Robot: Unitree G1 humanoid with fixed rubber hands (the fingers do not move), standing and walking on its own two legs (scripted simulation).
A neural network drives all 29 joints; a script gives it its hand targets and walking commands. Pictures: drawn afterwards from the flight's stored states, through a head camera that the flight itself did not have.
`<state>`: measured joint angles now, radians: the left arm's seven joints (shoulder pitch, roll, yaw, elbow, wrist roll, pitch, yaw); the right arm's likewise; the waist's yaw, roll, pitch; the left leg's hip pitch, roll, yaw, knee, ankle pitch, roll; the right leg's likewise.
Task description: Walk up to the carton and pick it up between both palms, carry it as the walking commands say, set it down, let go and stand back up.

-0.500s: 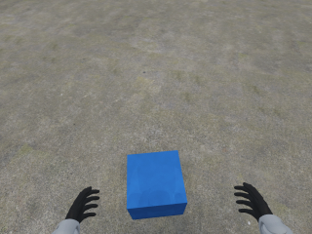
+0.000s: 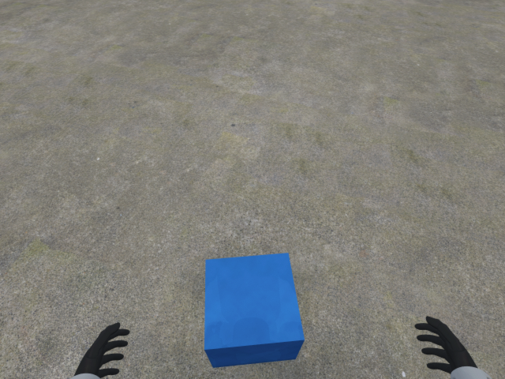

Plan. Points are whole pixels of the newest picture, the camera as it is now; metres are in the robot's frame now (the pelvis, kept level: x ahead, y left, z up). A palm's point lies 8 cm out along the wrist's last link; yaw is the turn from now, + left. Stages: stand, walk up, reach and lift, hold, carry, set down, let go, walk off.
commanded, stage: stand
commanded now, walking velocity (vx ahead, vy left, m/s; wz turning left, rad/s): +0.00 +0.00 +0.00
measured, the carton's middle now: (250, 309) +0.43 +0.04 -0.64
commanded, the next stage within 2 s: none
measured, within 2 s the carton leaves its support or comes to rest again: neither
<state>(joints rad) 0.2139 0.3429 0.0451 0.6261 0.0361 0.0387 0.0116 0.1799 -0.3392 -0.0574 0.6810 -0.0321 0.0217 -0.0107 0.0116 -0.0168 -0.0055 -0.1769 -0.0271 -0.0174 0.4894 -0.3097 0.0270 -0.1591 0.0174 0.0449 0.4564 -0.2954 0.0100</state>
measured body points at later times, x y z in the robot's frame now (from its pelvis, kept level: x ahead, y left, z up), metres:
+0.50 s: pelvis -0.01 +0.00 +0.00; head -0.03 +0.01 +0.45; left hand +0.12 +0.30 -0.09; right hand +0.12 -0.30 -0.09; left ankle -0.03 +0.10 -0.74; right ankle -0.03 -0.13 -0.74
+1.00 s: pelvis -0.03 +0.00 +0.01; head -0.04 +0.00 +0.46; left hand +0.07 +0.31 -0.11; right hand +0.07 -0.32 -0.10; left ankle -0.03 +0.10 -0.74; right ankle -0.03 -0.13 -0.74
